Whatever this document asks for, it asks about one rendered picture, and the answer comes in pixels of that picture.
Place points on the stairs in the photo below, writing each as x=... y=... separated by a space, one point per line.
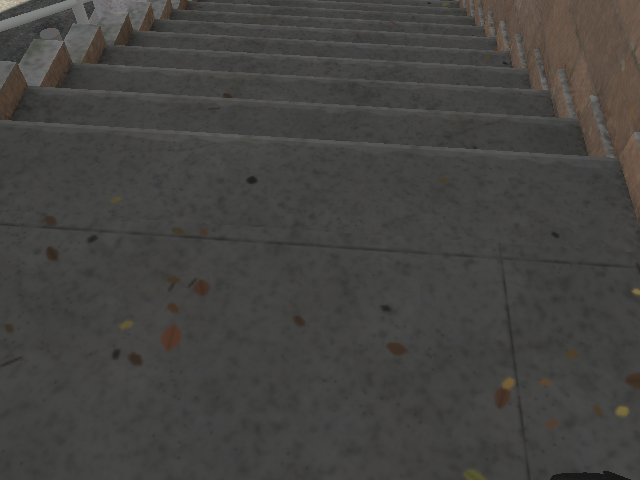
x=408 y=72

